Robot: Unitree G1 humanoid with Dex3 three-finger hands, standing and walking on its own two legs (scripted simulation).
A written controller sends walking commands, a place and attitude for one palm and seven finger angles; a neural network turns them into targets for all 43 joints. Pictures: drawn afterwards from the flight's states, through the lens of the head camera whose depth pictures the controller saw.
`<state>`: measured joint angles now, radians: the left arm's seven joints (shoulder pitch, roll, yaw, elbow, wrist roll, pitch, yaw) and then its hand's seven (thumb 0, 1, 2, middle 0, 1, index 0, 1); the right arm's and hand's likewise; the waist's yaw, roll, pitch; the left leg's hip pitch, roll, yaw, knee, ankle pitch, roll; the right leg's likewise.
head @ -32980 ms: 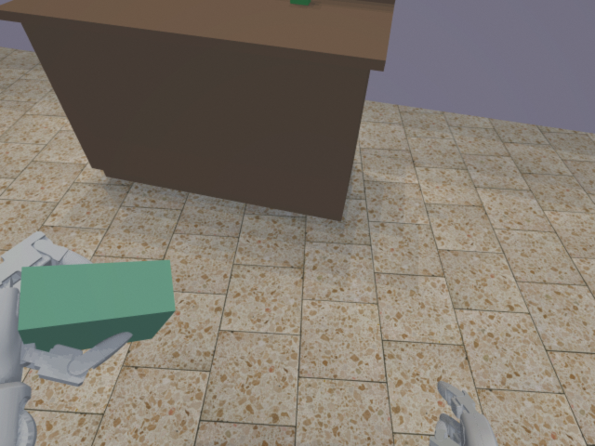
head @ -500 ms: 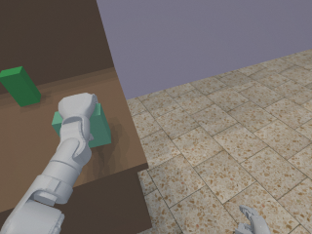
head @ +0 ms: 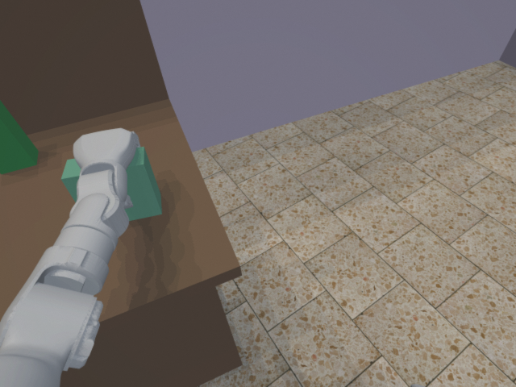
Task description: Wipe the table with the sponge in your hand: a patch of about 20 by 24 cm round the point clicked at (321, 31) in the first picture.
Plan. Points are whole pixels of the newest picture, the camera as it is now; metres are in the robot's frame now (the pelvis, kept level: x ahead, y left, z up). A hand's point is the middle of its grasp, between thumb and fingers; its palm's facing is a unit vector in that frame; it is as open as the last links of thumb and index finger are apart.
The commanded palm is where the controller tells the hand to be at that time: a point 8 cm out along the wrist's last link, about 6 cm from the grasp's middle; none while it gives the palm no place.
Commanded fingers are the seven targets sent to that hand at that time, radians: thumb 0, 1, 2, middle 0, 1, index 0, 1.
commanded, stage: wipe forward along the third lane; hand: left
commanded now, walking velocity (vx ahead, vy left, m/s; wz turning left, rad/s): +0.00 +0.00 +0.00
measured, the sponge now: (121, 196) +0.41 +0.27 +0.07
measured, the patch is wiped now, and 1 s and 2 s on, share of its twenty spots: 0.90 0.95 0.95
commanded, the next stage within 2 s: wipe back along the third lane in 0.26 s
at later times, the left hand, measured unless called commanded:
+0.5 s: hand (111, 162) +0.45 +0.28 +0.12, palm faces -0.05 +0.04 -1.00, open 9.6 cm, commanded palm +0.42 +0.28 +0.15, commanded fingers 0.00 0.10 1.30 -1.20 -1.60 -1.20 -1.60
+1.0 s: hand (118, 184) +0.40 +0.25 +0.12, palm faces +0.03 +0.00 -1.00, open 9.6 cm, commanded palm +0.36 +0.25 +0.15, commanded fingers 0.00 0.10 1.30 -1.20 -1.60 -1.20 -1.60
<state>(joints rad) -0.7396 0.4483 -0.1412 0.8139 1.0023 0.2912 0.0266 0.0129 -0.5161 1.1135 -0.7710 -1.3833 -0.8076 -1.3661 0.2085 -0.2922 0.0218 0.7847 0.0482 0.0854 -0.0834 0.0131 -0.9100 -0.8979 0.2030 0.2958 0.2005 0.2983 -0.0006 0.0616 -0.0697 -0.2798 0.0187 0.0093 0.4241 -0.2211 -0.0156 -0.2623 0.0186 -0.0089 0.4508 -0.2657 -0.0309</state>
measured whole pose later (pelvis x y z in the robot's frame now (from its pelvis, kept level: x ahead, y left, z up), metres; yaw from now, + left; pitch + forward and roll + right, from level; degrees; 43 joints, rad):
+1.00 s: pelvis +0.02 +0.02 +0.00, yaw +1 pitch +3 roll +1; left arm -0.55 0.35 -0.26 0.48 0.99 0.49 0.02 -0.01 -0.48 1.10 -0.73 -1.43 -0.76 -1.42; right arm 0.06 -0.26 0.05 0.70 0.06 0.12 -0.04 0.01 -0.91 -0.90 0.20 0.30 0.20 0.30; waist 0.07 0.08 -0.10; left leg -0.23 -0.01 0.01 0.44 -0.26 0.01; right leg -0.20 -0.01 -0.01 0.46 -0.31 -0.01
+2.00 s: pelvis +0.01 +0.00 +0.00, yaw -1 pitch -1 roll +1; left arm -0.19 0.34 -0.31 -0.01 0.99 0.64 0.02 0.03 -0.46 1.09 -0.72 -1.44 -0.76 -1.42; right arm 0.02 -0.27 0.07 0.69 0.06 0.12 0.00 0.02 -0.91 -0.90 0.20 0.30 0.20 0.30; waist 0.09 0.12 -0.07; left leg -0.15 0.01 0.03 0.42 -0.25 -0.01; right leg -0.15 0.01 0.01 0.48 -0.31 -0.02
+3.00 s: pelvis -0.01 -0.01 +0.00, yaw +1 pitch -3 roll +1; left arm -0.08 0.51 -0.11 -0.04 0.93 0.44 -0.08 -0.02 -0.49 1.09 -0.76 -1.39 -0.80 -1.37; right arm 0.02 -0.27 0.06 0.70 0.03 0.08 -0.09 0.02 -0.91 -0.90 0.20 0.30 0.20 0.30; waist 0.11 0.11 -0.01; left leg -0.14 0.02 -0.01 0.41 -0.22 -0.02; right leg -0.12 0.02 -0.02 0.45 -0.28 -0.04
